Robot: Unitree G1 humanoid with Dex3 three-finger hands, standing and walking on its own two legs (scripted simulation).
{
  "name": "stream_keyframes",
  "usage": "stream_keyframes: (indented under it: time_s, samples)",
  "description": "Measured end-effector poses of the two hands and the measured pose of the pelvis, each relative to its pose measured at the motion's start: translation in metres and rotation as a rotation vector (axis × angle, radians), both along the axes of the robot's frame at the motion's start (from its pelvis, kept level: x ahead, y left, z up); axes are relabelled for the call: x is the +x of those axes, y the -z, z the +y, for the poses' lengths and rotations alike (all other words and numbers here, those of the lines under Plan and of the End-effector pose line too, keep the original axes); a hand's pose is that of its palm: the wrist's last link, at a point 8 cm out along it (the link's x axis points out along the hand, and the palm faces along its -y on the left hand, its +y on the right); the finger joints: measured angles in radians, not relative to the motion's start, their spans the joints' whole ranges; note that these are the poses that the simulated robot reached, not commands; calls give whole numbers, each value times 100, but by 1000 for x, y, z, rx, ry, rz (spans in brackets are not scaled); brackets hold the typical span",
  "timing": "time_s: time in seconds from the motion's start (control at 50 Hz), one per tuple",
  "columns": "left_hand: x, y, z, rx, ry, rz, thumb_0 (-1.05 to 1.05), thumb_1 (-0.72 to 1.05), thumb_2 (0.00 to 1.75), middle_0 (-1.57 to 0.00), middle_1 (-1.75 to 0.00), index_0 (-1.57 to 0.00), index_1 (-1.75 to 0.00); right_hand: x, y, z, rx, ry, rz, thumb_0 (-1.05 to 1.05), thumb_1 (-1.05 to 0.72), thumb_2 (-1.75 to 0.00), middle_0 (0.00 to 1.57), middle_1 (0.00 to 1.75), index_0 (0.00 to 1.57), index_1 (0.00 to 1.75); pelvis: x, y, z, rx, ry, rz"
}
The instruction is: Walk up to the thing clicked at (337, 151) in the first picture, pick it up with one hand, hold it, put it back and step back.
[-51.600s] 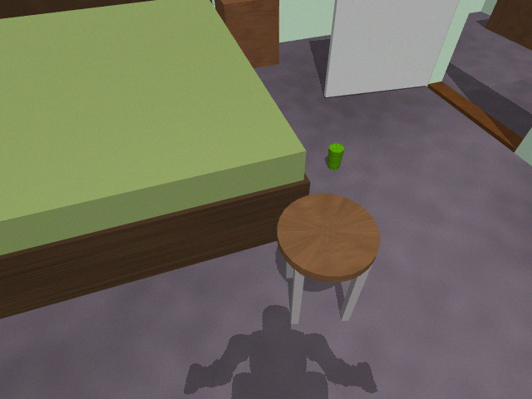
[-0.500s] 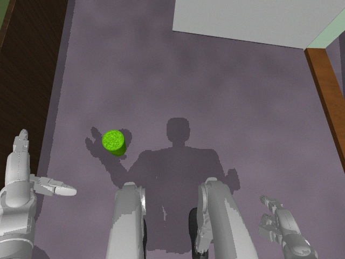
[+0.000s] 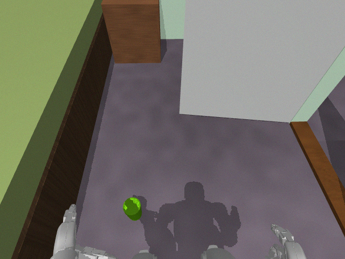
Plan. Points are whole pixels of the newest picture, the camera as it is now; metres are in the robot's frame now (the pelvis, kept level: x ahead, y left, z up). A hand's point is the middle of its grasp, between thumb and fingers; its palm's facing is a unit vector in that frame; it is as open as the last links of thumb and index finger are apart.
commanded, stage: home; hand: left
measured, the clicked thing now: (133, 210) +0.43 +0.20 -0.63
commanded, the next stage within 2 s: stand in 1.78 s
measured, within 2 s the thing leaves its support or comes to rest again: neither
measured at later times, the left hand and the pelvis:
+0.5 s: hand (95, 254) +0.17 +0.18 -0.03, palm faces +0.13 -0.95 -0.28, open 17.3 cm; pelvis +0.01 -0.01 +0.03, yaw +1 degrees
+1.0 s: hand (95, 255) +0.17 +0.18 -0.03, palm faces +0.12 -0.95 -0.28, open 17.3 cm; pelvis +0.00 +0.00 +0.03, yaw +1 degrees
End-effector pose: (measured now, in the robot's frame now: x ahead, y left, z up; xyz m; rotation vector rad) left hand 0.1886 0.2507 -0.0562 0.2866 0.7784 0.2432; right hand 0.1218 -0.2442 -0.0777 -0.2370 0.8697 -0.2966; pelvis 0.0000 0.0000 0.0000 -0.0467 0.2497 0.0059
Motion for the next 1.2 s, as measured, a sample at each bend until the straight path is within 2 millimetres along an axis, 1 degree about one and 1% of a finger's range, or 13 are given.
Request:
stream_keyframes:
  time_s: [0.08,0.14,0.18,0.24,0.32,0.4,0.48,0.62,0.78,0.88,1.2]
  samples:
    - [-13,-27,-10,-12,17,-23,-1,-52,7,-6,-6,-6,-5,10,-17,5,6,1,-73,1,-90,-90,20,30,20,30,5,-13,3,2,0,-42]
    - [-21,-44,-16,-21,27,-48,-1,-51,7,-6,-6,-6,-5,21,-28,9,12,-9,-131,1,-90,-90,20,30,20,30,8,-19,4,5,-1,-69]
    - [-27,-51,-18,-28,26,-59,-1,-51,7,-6,-6,-6,-6,28,-34,11,15,-23,-164,1,-90,-90,20,30,20,30,9,-21,4,7,-3,-82]
    - [-34,-56,-21,-39,16,-63,-1,-51,7,-6,-6,-6,-6,39,-41,15,17,-50,-204,1,-90,-90,20,30,20,30,9,-24,2,10,-6,-96]
    - [-42,-54,-22,-49,-1,-48,-1,-51,7,-6,-6,-6,-6,49,-48,16,10,-88,-234,1,-90,-90,20,30,20,30,8,-26,-1,13,-12,-105]
    - [-44,-50,-23,-56,-15,-31,-1,-51,7,-6,-6,-6,-6,53,-50,14,-4,-108,-238,1,-90,-90,21,30,20,30,7,-26,-4,14,-17,-110]
    - [-41,-52,-25,-58,-14,-41,-1,-52,7,-6,-6,-6,-6,50,-49,10,-14,-107,-226,1,-90,-90,21,30,20,30,8,-27,-6,14,-20,-116]
    - [-34,-56,-29,-59,0,-59,-1,-51,7,-6,-6,-6,-6,39,-46,4,-16,-83,-202,1,-90,-90,20,30,20,30,9,-29,-7,15,-17,-126]
    - [-38,-54,-29,-66,4,-45,-1,-51,7,-6,-6,-6,-6,29,-44,2,-13,-73,-179,1,-90,-90,20,30,20,30,7,-30,-7,16,-13,-128]
    - [-41,-53,-27,-63,5,-37,-1,-51,7,-6,-6,-6,-6,28,-44,4,-11,-74,-182,1,-90,-90,20,30,20,30,5,-31,-6,16,-13,-131]
    - [-43,-54,-25,-70,4,-49,-1,-52,6,-6,-6,-6,-6,32,-48,11,-9,-90,-210,1,-90,-90,20,30,20,30,2,-31,-2,15,-13,-140]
